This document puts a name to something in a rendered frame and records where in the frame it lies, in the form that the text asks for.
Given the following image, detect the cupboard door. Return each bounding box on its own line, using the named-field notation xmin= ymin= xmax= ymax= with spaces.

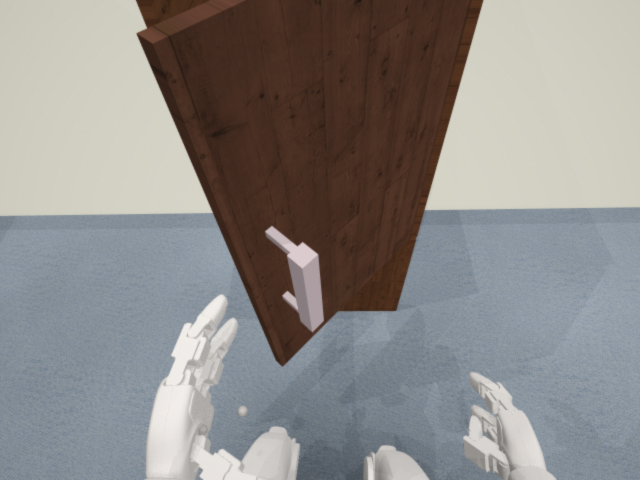
xmin=136 ymin=0 xmax=471 ymax=367

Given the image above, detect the handle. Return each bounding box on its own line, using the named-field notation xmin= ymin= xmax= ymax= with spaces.
xmin=265 ymin=226 xmax=324 ymax=332

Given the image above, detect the left robot shin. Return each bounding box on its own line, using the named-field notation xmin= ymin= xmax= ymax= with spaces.
xmin=257 ymin=427 xmax=288 ymax=439

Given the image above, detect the right robot hand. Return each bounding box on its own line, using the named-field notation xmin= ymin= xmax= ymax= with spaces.
xmin=463 ymin=372 xmax=547 ymax=480

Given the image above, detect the left robot hand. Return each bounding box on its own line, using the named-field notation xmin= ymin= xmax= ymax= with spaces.
xmin=146 ymin=294 xmax=270 ymax=480

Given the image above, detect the robot left thigh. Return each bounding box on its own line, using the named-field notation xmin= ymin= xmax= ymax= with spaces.
xmin=241 ymin=432 xmax=300 ymax=480

